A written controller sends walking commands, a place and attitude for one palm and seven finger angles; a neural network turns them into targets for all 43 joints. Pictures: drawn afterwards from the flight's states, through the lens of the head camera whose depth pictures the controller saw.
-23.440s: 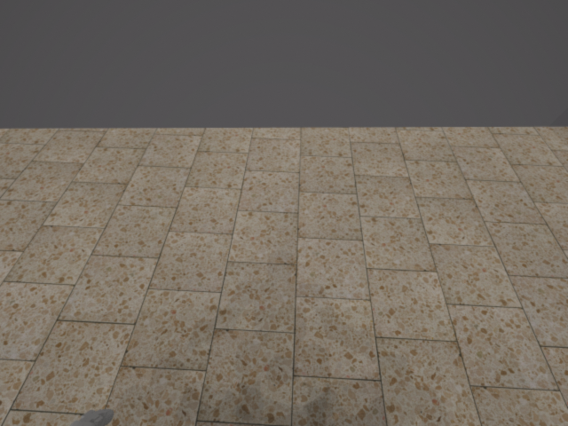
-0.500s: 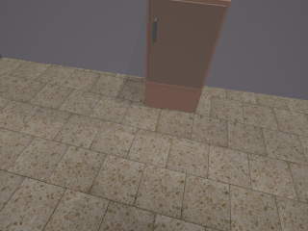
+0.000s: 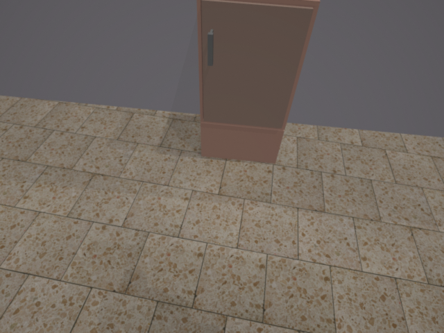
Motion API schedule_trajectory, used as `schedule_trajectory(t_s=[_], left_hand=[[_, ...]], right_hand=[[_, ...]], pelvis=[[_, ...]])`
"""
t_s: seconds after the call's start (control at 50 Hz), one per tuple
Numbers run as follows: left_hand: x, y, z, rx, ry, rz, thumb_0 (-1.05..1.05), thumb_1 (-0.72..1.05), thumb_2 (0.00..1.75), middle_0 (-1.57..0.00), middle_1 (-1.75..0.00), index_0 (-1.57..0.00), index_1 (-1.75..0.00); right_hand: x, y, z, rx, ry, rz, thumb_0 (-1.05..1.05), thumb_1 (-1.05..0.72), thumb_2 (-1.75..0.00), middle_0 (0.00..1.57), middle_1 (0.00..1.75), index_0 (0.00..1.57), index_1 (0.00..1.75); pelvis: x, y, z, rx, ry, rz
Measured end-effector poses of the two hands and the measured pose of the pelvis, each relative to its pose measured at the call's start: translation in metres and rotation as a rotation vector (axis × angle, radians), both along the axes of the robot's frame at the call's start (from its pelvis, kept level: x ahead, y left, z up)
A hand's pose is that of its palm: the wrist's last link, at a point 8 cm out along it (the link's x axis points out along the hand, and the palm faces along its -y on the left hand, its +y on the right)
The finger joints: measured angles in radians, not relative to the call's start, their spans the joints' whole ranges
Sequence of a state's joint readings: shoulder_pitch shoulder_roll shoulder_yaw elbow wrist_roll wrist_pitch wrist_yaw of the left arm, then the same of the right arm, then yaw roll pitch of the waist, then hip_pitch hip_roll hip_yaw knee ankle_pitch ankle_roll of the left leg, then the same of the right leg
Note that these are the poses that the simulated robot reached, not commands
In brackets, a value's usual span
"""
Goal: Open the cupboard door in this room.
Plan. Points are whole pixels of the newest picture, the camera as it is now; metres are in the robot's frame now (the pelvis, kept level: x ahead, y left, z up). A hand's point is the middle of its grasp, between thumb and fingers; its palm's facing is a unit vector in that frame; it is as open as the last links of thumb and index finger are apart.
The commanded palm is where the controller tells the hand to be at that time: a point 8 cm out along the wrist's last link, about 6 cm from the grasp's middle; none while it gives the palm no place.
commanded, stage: look at it before walking up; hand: left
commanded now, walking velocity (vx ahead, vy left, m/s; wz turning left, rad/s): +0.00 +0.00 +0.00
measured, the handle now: (211, 47) +1.18 +0.12 -0.05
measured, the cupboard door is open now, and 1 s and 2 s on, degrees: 0 0 0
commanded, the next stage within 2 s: walk to a spot facing it in 0.50 s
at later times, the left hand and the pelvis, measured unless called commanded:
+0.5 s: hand out of the picture -0.03 +0.14 -0.18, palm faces +0.03 -0.99 -0.14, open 7.4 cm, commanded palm none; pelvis +0.00 -0.01 +0.00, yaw +0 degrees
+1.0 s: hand out of the picture -0.02 +0.17 -0.20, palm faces +0.03 -0.99 -0.12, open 7.4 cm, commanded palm none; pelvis +0.06 +0.01 -0.02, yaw -2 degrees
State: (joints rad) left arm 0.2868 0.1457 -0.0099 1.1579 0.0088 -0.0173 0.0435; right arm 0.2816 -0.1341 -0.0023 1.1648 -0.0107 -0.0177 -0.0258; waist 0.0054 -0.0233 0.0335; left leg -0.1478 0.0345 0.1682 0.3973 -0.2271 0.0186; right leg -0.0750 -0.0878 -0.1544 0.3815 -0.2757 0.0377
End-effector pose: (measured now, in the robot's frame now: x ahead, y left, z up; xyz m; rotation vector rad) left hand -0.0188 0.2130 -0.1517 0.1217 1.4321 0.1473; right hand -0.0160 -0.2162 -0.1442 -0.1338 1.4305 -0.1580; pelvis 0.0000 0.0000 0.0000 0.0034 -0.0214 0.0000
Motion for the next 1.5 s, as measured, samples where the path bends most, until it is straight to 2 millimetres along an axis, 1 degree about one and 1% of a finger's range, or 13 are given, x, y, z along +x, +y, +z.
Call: schedule_trajectory(t_s=[0.22,0.52,0.7,0.86,0.98,1.02,1.08,1.2,1.32,1.36,1.4,1.44,1.5], left_hand=[[0.009,-0.002,0.002,0.011,-0.010,-0.015,0.00,0.91,0.90,-0.20,-0.30,-0.20,-0.30],[-0.018,-0.025,-0.001,-0.033,0.041,0.013,0.00,0.90,0.90,-0.20,-0.30,-0.20,-0.30],[-0.027,-0.028,-0.001,-0.036,0.060,0.017,0.00,0.90,0.90,-0.20,-0.30,-0.20,-0.30],[-0.021,-0.018,-0.011,-0.036,0.073,0.046,0.00,0.90,0.90,-0.20,-0.30,-0.20,-0.30],[-0.008,0.002,-0.022,-0.052,0.140,0.045,0.00,0.90,0.90,-0.20,-0.30,-0.20,-0.30],[0.012,0.009,-0.020,-0.051,0.167,0.004,0.00,0.90,0.90,-0.20,-0.30,-0.20,-0.30],[0.064,0.018,-0.014,-0.037,0.118,-0.047,0.01,0.91,0.90,-0.20,-0.30,-0.20,-0.30],[0.204,0.019,-0.005,-0.006,-0.102,-0.118,0.01,0.92,0.90,-0.20,-0.30,-0.19,-0.30],[0.342,-0.015,-0.001,-0.006,-0.280,-0.223,0.01,0.92,0.90,-0.19,-0.30,-0.19,-0.30],[0.379,-0.031,-0.004,-0.004,-0.327,-0.249,0.01,0.91,0.90,-0.19,-0.30,-0.19,-0.30],[0.402,-0.043,-0.010,0.004,-0.360,-0.255,0.00,0.91,0.90,-0.20,-0.30,-0.19,-0.30],[0.410,-0.052,-0.012,0.004,-0.345,-0.249,0.00,0.91,0.90,-0.20,-0.30,-0.19,-0.30],[0.407,-0.059,-0.010,0.006,-0.269,-0.231,0.00,0.91,0.90,-0.20,-0.30,-0.20,-0.30]], right_hand=[[-0.027,0.020,-0.005,0.060,0.063,-0.043,0.01,-0.91,-0.90,0.20,0.30,0.20,0.30],[-0.010,0.002,-0.003,0.024,0.022,-0.025,0.01,-0.92,-0.90,0.20,0.30,0.20,0.30],[-0.004,-0.006,-0.003,0.012,0.005,-0.021,0.01,-0.92,-0.90,0.20,0.30,0.20,0.30],[0.001,-0.004,-0.012,0.022,0.024,-0.041,0.01,-0.91,-0.90,0.20,0.30,0.20,0.30],[0.038,0.006,-0.012,-0.012,-0.016,-0.049,0.01,-0.91,-0.90,0.20,0.30,0.20,0.30],[0.044,0.010,-0.009,-0.027,-0.047,-0.078,0.01,-0.91,-0.90,0.20,0.30,0.20,0.30],[0.040,0.021,-0.003,-0.022,-0.016,-0.117,0.00,-0.91,-0.90,0.20,0.30,0.20,0.30],[0.023,0.044,0.007,0.040,0.157,-0.184,0.00,-0.91,-0.90,0.20,0.30,0.20,0.30],[0.038,0.044,0.002,0.092,0.286,-0.261,0.01,-0.91,-0.90,0.20,0.30,0.20,0.30],[0.054,0.033,-0.006,0.100,0.310,-0.278,0.01,-0.91,-0.90,0.20,0.30,0.20,0.30],[0.079,0.016,-0.019,0.104,0.310,-0.282,0.01,-0.91,-0.90,0.20,0.30,0.20,0.30],[0.117,-0.005,-0.027,0.087,0.255,-0.279,0.01,-0.91,-0.90,0.20,0.30,0.20,0.30],[0.192,-0.039,-0.028,0.045,0.103,-0.235,0.01,-0.91,-0.90,0.20,0.30,0.20,0.30]], pelvis=[[0.001,-0.003,0.000,0.002,0.004,-0.003],[0.000,-0.008,-0.001,0.000,0.003,-0.002],[0.000,-0.011,-0.001,-0.002,0.002,-0.005],[0.022,-0.009,-0.013,-0.021,0.016,-0.008],[0.055,0.008,-0.022,-0.019,0.027,-0.033],[0.066,0.012,-0.020,-0.022,0.028,-0.051],[0.084,0.014,-0.014,-0.024,0.028,-0.066],[0.127,0.005,-0.008,-0.016,0.038,-0.093],[0.182,-0.016,-0.019,-0.011,0.032,-0.121],[0.205,-0.027,-0.028,-0.009,0.022,-0.132],[0.228,-0.040,-0.037,-0.003,0.012,-0.147],[0.242,-0.048,-0.037,-0.004,0.006,-0.152],[0.262,-0.057,-0.027,-0.005,0.003,-0.149]])
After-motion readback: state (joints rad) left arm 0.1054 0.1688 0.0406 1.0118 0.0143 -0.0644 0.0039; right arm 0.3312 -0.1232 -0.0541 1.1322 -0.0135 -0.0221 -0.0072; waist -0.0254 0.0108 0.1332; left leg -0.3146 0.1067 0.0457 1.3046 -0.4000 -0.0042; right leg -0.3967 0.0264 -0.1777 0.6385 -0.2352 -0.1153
